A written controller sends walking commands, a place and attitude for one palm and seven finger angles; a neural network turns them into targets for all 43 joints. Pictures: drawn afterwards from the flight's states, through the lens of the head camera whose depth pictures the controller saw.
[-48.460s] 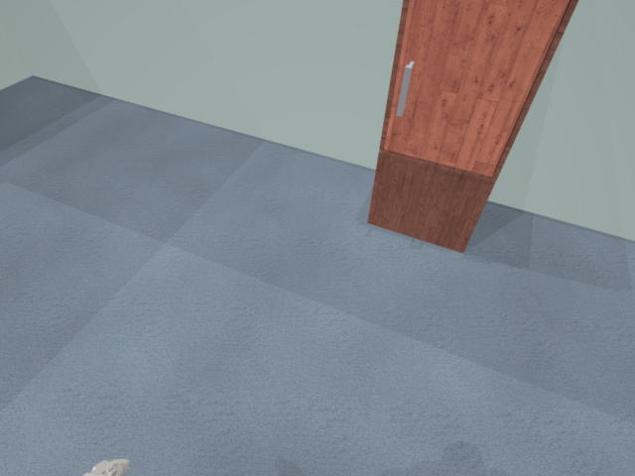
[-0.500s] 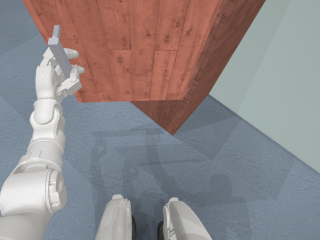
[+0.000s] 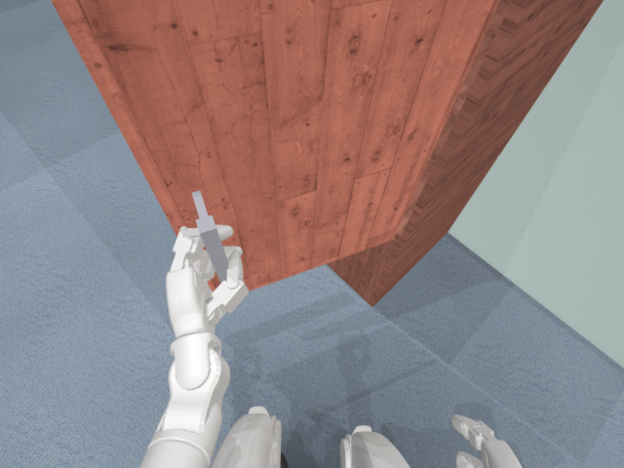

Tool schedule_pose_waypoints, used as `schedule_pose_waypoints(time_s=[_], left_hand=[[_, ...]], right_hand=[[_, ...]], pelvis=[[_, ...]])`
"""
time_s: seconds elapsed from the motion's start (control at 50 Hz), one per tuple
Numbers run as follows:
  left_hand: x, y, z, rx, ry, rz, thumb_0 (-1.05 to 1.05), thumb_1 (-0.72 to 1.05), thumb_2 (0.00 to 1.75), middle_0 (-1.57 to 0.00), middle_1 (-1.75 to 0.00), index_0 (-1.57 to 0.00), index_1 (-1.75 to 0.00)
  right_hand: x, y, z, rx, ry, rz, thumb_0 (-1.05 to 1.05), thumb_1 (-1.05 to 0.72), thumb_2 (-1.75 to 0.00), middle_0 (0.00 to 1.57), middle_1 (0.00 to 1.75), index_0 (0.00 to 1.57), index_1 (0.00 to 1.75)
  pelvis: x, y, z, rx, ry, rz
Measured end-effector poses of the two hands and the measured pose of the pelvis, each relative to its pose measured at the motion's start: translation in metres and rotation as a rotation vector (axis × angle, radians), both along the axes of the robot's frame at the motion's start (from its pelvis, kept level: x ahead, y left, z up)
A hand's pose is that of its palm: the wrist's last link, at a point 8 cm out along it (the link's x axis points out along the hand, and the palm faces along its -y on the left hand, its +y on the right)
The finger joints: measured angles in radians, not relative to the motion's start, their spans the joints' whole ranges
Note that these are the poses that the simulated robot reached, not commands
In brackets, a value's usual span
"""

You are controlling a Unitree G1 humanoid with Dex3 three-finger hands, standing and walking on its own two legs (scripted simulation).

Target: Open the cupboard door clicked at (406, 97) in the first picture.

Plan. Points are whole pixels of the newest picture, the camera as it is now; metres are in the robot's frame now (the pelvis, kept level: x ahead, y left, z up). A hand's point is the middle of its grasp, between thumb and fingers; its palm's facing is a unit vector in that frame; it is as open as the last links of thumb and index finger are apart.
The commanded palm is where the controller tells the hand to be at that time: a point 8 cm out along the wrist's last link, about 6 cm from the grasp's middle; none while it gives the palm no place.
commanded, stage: pull the door open along its arc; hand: left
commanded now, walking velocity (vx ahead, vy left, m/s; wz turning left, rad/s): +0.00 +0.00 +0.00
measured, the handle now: (214, 244) +0.39 +0.15 +0.02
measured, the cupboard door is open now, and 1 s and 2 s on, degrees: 69 85 85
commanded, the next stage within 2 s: open thumb and fingers to let go in 0.34 s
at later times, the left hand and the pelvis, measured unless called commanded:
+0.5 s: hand (293, 340) +0.27 +0.04 +0.01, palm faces +0.41 -0.91 -0.05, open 5.8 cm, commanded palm +0.22 +0.08 +0.01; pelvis +0.00 -0.06 -0.01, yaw +5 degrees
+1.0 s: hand (288, 339) +0.27 +0.05 +0.00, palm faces +0.43 -0.90 -0.03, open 13.0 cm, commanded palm +0.22 +0.10 +0.01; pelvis -0.01 -0.07 -0.01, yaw +4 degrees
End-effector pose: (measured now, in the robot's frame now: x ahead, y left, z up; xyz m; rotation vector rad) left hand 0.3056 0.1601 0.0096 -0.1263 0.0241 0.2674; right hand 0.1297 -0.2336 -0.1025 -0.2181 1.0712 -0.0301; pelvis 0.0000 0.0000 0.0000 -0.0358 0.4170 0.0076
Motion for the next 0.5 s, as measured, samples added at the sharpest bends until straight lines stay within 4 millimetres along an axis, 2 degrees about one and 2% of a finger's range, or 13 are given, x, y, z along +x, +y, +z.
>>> schedule_pose_waypoints(time_s=[0.12,0.22,0.34,0.44,0.5], left_hand=[[-0.038,-0.029,0.003,0.083,0.015,0.058,0.01,0.68,0.73,-0.34,-1.3,-0.36,-1.32],[-0.061,-0.051,0.006,0.084,0.054,0.08,0.02,0.67,0.72,-0.34,-1.28,-0.37,-1.33],[-0.077,-0.069,0.01,0.117,0.087,0.083,0.02,0.67,0.73,-0.32,-1.27,-0.37,-1.34],[-0.08,-0.077,0.009,0.133,0.089,0.126,0.01,0.68,0.76,-0.3,-1.28,-0.36,-1.34],[-0.075,-0.081,0.003,0.144,0.093,0.149,0.01,0.72,0.79,-0.32,-1.3,-0.37,-1.34]], right_hand=[[0.044,0.016,0.003,0.041,-0.124,0.087,0.01,-0.91,-0.9,0.2,0.3,0.2,0.3],[0.064,0.028,0.009,0.074,-0.203,0.125,0.01,-0.91,-0.9,0.2,0.3,0.2,0.3],[0.07,0.025,0.015,0.097,-0.256,0.151,0.01,-0.91,-0.9,0.2,0.3,0.2,0.3],[0.067,0.007,0.009,0.086,-0.266,0.166,0.01,-0.91,-0.9,0.2,0.3,0.2,0.3],[0.062,-0.008,-0.001,0.063,-0.251,0.166,0.01,-0.91,-0.9,0.2,0.3,0.2,0.3]], pelvis=[[-0.003,-0.008,-0.004,0.011,-0.021,0.015],[-0.004,-0.02,-0.002,0.022,-0.046,0.028],[-0.001,-0.036,0.001,0.035,-0.058,0.047],[-0.002,-0.049,-0.002,0.043,-0.053,0.064],[-0.004,-0.057,-0.006,0.05,-0.044,0.072]])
